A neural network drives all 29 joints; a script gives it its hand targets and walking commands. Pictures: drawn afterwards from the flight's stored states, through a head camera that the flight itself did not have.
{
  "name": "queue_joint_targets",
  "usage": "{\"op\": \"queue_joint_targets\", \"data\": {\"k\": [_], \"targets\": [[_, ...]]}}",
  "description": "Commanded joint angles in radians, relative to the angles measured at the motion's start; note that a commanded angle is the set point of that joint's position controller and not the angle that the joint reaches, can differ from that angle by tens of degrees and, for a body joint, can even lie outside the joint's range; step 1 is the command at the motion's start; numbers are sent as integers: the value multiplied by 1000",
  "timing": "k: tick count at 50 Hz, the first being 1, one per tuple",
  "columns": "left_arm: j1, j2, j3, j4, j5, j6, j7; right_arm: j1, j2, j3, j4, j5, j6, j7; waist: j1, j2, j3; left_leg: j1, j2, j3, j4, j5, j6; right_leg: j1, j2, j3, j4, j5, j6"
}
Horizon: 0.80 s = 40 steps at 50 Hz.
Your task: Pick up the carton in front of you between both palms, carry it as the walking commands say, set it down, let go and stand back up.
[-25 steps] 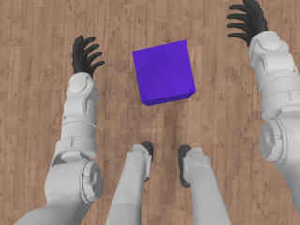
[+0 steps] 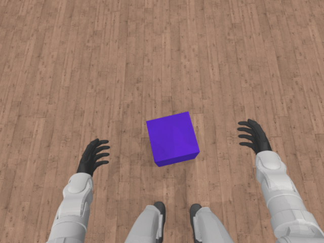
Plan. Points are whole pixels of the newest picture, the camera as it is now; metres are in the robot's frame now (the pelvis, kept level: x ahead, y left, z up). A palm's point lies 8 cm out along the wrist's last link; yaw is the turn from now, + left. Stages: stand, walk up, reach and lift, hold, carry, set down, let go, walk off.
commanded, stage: let go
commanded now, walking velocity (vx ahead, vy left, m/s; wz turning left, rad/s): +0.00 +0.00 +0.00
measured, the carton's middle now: (172, 141) +0.46 +0.02 -0.61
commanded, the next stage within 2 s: stand in 0.86 s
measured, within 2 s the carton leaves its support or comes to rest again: neither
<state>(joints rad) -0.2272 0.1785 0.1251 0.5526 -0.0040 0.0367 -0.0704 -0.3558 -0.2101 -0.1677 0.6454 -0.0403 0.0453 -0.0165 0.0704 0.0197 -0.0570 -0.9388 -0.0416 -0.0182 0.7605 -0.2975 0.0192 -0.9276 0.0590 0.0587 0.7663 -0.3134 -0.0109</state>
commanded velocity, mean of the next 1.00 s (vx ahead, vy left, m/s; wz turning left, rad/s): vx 0.00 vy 0.00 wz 0.00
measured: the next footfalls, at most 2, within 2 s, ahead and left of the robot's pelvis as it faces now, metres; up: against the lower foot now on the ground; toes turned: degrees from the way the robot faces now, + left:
none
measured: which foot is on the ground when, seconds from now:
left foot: down 0.00-1.00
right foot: down 0.00-1.00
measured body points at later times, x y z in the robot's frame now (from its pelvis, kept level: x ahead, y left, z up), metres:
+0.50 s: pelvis +0.03 -0.01 +0.04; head +0.06 +0.00 +0.49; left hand +0.20 +0.23 -0.03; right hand +0.21 -0.24 -0.03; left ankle +0.01 +0.10 -0.70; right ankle +0.01 -0.11 -0.70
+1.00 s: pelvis +0.04 +0.00 +0.04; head +0.04 +0.01 +0.49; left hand +0.18 +0.25 -0.05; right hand +0.17 -0.25 -0.05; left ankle +0.01 +0.10 -0.70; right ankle +0.01 -0.11 -0.70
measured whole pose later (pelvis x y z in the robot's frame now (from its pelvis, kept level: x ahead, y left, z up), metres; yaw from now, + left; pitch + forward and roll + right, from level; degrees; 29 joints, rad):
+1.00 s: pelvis +0.04 +0.00 +0.04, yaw +1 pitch +1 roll +0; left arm 0.27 0.26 0.02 0.58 0.05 -0.01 0.01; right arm 0.29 -0.25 -0.01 0.61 -0.05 -0.02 0.00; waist 0.00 -0.03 -0.03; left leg -0.22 -0.04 -0.02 0.51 -0.30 0.02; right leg -0.20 0.03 0.02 0.51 -0.32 -0.02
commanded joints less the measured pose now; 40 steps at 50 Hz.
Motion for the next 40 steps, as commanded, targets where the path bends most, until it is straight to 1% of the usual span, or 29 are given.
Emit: {"op": "queue_joint_targets", "data": {"k": [1, 5, 8, 10, 15, 17, 20, 22, 26, 29, 34, 35, 36, 40], "targets": [[98, 74, -14, -100, -17, -35, 1, 43, -82, 0, -95, 8, -41, 7, -6, -29, -530, 567, 38, -47, -59, 501, -44, 294, -19, -12, -95, 302, 15], [236, 79, -43, -145, -24, -50, 11, 196, -89, 14, -113, 17, -66, 16, -12, 2, -447, 707, 40, -61, -111, 602, -51, 354, -14, -14, -165, 317, 9], [329, 90, -61, -184, -30, -57, 16, 297, -93, 28, -141, 24, -79, 23, -17, 11, -375, 771, 38, -60, -166, 625, -55, 450, -12, -13, -223, 339, 7], [369, 97, -69, -203, -34, -59, 16, 351, -91, 38, -163, 27, -82, 28, -25, -2, -313, 784, 33, -54, -210, 592, -55, 528, -15, -12, -260, 353, 9], [420, 112, -73, -221, -34, -40, 5, 462, -81, 69, -215, 29, -62, 43, -52, -52, -152, 776, 18, -27, -312, 403, -47, 709, -30, -14, -337, 347, 21], [427, 117, -72, -220, -30, -25, 1, 496, -79, 80, -238, 32, -45, 50, -62, -61, -93, 783, 14, -18, -339, 342, -41, 751, -35, -18, -362, 330, 25], [420, 125, -68, -215, -20, 3, -3, 516, -79, 93, -265, 40, -13, 61, -68, -54, -8, 796, 11, -10, -364, 261, -35, 776, -42, -23, -388, 274, 26], [420, 129, -62, -216, -11, 25, -3, 522, -82, 99, -281, 45, 9, 70, -67, -38, 37, 806, 11, -7, -373, 225, -35, 786, -43, -25, -401, 237, 23], [422, 133, -54, -216, 11, 63, 0, 528, -88, 108, -305, 51, 48, 83, -57, -5, 92, 826, 10, -3, -380, 198, -34, 808, -41, -24, -412, 201, 17], [414, 133, -50, -213, 22, 85, 0, 520, -89, 110, -313, 51, 69, 88, -51, 5, 119, 839, 10, -3, -376, 185, -32, 809, -41, -23, -411, 183, 14], [403, 129, -49, -220, 24, 107, -3, 524, -88, 106, -323, 39, 90, 86, -57, -17, 130, 874, 9, -3, -363, 189, -27, 802, -44, -24, -405, 192, 13], [355, 160, -53, -278, 46, 158, 21, 571, -100, 96, -279, 51, 59, 66, -81, 13, 74, 851, -15, 3, -334, 176, -29, 839, -50, -18, -378, 268, 16], [373, 155, -62, -274, 35, 171, 32, 565, -91, 105, -277, 53, 54, 56, -77, -15, 76, 842, -13, -5, -324, 180, -27, 839, -54, -19, -356, 295, 20], [371, 138, -69, -267, 19, 196, 47, 532, -95, 118, -296, 47, 55, 50, -77, -40, 101, 819, -7, -9, -327, 166, -25, 823, -50, -27, -356, 249, 18]]}}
